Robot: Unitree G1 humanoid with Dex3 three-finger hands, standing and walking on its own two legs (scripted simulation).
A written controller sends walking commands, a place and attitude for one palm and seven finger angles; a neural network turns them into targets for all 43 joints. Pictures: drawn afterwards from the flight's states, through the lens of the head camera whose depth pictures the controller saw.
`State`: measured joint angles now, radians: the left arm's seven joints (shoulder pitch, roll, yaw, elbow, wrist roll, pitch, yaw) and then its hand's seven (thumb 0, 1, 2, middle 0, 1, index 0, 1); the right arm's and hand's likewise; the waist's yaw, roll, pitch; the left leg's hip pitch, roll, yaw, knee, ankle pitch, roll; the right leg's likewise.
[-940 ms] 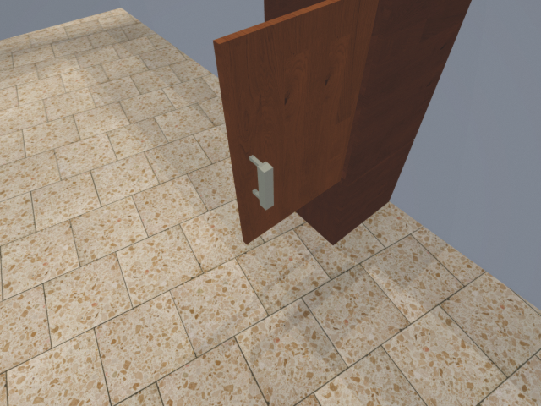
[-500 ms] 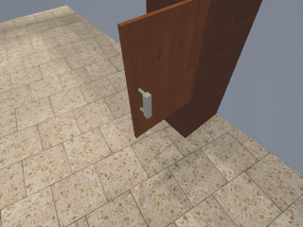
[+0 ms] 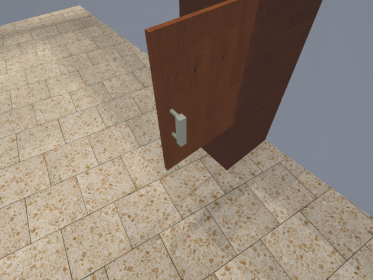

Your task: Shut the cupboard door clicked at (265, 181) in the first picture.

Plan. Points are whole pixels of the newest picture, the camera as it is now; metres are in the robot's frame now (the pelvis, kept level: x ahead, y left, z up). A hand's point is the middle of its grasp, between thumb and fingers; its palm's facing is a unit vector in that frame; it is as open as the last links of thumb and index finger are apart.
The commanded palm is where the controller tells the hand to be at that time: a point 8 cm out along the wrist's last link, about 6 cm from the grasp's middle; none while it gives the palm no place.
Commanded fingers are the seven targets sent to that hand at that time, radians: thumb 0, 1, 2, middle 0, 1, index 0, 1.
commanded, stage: walk around to get in front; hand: left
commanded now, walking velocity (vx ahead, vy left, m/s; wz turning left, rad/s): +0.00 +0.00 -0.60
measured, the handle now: (177, 127) +0.59 +0.07 -0.09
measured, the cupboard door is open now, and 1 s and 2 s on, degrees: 90 90 90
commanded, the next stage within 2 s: none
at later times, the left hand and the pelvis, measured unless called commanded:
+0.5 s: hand out of the picture +0.07 +0.17 -0.18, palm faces -0.15 -0.94 -0.30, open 7.4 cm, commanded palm none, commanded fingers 0.00 0.90 0.90 -0.20 -0.30 -0.20 -0.30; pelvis -0.02 -0.03 -0.03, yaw -12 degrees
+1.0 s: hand out of the picture +0.11 +0.15 -0.17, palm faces -0.38 -0.89 -0.27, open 7.4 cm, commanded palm none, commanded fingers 0.00 0.90 0.90 -0.20 -0.30 -0.20 -0.30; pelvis -0.01 -0.03 -0.01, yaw -28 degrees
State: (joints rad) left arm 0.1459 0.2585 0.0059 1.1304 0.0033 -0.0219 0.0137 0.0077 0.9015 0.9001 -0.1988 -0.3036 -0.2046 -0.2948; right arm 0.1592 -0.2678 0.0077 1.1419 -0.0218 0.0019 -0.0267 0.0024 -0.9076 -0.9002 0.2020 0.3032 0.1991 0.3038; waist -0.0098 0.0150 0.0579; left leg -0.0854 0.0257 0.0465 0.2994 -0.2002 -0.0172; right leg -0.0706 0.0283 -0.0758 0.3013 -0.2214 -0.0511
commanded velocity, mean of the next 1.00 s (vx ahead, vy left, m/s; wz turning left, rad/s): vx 0.00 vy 0.00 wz -0.60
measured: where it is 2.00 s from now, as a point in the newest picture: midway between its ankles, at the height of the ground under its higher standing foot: outside the picture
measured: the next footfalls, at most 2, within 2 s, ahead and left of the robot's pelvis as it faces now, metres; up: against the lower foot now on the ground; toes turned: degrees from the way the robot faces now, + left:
left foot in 1.04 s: +0.10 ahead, +0.09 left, +0.00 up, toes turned -33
right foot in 1.34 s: -0.05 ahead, -0.17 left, +0.00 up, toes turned -45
